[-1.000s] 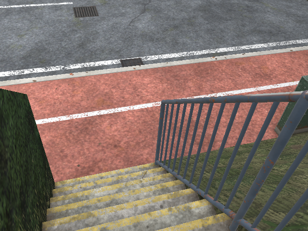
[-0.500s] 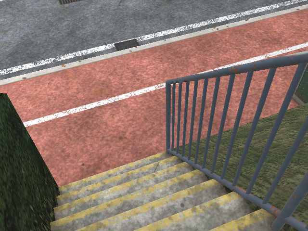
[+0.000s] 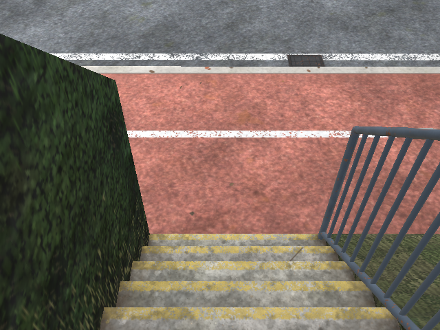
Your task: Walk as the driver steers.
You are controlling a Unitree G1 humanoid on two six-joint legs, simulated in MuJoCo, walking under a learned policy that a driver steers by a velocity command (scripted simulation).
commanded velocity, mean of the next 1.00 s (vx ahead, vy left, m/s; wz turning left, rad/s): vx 0.65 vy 0.00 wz -0.17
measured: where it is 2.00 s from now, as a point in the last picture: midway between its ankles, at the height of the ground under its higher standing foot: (227, 299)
